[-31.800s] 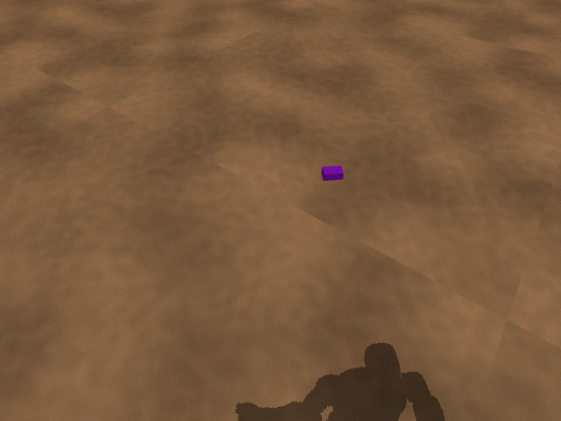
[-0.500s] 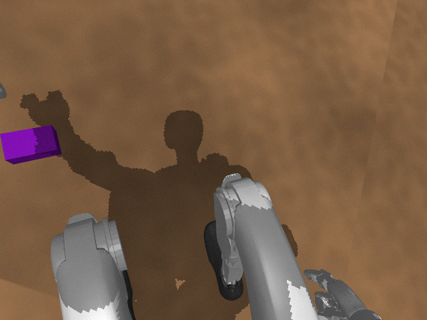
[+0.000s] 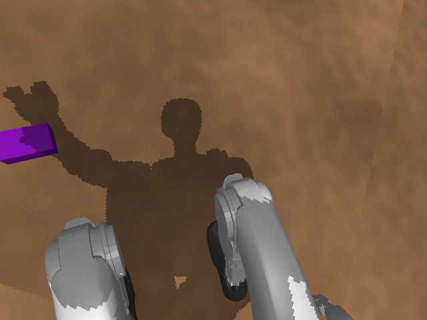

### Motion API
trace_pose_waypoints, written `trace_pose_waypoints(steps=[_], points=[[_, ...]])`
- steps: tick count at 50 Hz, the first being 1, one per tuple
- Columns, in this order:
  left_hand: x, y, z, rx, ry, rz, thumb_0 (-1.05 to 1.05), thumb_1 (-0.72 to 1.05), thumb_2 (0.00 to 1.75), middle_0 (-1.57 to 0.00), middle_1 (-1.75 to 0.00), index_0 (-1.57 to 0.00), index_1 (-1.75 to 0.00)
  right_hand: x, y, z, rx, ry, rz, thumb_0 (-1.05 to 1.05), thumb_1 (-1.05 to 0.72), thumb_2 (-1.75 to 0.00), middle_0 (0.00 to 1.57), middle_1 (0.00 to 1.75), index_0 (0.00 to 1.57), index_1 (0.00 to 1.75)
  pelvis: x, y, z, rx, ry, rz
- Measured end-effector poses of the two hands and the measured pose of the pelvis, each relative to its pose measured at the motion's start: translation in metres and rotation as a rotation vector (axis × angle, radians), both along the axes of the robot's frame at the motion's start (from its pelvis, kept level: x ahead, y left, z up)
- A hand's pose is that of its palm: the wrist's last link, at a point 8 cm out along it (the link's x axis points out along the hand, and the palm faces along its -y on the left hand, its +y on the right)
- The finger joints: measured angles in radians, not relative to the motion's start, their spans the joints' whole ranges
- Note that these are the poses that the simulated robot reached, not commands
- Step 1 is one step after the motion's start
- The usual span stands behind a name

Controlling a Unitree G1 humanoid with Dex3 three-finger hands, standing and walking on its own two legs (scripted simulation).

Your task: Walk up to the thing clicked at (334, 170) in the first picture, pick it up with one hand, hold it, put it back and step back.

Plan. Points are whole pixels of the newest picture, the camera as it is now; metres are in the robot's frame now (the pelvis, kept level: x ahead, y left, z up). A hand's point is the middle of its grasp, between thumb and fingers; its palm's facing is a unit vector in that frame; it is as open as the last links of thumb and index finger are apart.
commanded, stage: home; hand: left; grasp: from above
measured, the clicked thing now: (27, 143) +0.50 +0.29 -0.32
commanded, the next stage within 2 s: none
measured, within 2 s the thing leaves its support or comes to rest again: neither
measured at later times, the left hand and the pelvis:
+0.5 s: hand out of the picture +0.32 +0.27 +0.06, palm faces -0.18 -0.73 -0.66, open 7.5 cm; pelvis +0.01 -0.01 +0.16, yaw +6 degrees
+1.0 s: hand out of the picture +0.24 +0.20 +0.26, palm faces +0.20 -0.95 -0.24, open 7.4 cm; pelvis +0.06 -0.01 +0.33, yaw +9 degrees
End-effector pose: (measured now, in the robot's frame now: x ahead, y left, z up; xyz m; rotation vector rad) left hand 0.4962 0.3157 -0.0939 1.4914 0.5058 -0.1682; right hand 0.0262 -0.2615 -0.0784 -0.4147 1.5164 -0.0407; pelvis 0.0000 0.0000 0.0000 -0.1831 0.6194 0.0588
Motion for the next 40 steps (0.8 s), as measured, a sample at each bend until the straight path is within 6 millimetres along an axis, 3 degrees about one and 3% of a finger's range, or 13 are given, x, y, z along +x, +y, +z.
trace_pose_waypoints(steps=[7,14,20,25,32,40], points=[[-0.042,0.009,0.054,-0.131,-0.028,0.072,0.00,0.29,0.87,-0.23,-0.48,-0.22,-0.49,0.033,-0.005,0.021,0.012,-0.063,-0.011,0.00,-0.90,-0.89,0.21,0.30,0.20,0.30,0.002,0.001,0.034,0.015,0.022,0.019],[-0.104,0.013,0.112,-0.314,-0.023,0.215,0.00,0.68,0.88,-0.22,-0.35,-0.21,-0.36,0.099,-0.005,0.060,0.028,-0.232,0.036,0.01,-0.91,-0.89,0.21,0.30,0.20,0.30,0.001,0.001,0.084,0.039,0.011,0.032],[-0.151,-0.002,0.159,-0.488,-0.025,0.320,0.00,0.83,0.89,-0.21,-0.31,-0.21,-0.32,0.159,0.008,0.104,0.063,-0.411,0.093,0.01,-0.91,-0.90,0.20,0.30,0.20,0.30,0.003,-0.002,0.127,0.063,-0.022,0.046],[-0.181,-0.015,0.198,-0.609,-0.051,0.435,0.00,0.87,0.90,-0.21,-0.30,-0.21,-0.31,0.196,0.025,0.145,0.106,-0.553,0.114,0.01,-0.91,-0.90,0.20,0.30,0.20,0.30,0.006,-0.006,0.161,0.082,-0.060,0.055],[-0.220,-0.035,0.249,-0.782,-0.051,0.614,0.01,0.89,0.90,-0.21,-0.30,-0.21,-0.31,0.217,0.041,0.202,0.153,-0.680,0.102,0.01,-0.91,-0.90,0.20,0.30,0.20,0.30,0.014,-0.011,0.211,0.107,-0.125,0.065],[-0.254,-0.055,0.308,-0.936,-0.025,0.794,0.01,0.89,0.90,-0.21,-0.30,-0.21,-0.31,0.212,0.041,0.265,0.141,-0.728,0.060,0.01,-0.91,-0.90,0.21,0.30,0.20,0.30,0.031,-0.014,0.269,0.129,-0.207,0.074]])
